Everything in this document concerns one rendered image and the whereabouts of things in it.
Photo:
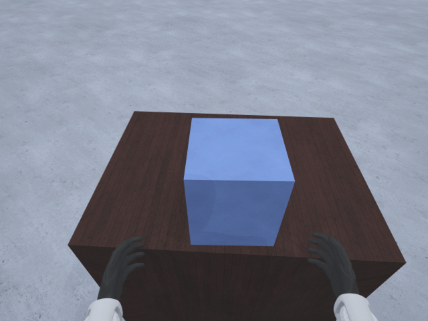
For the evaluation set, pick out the left robot forearm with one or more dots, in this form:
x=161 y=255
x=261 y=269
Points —
x=106 y=309

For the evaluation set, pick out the carton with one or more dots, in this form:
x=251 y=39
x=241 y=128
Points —
x=238 y=181

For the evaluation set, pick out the robot right hand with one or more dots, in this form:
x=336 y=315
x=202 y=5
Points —
x=338 y=266

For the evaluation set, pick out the right robot forearm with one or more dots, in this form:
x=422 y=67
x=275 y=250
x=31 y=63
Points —
x=353 y=307

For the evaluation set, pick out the robot left hand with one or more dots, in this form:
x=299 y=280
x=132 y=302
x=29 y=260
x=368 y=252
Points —
x=117 y=270

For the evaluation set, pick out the pedestal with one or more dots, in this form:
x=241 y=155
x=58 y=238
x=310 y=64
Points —
x=142 y=193

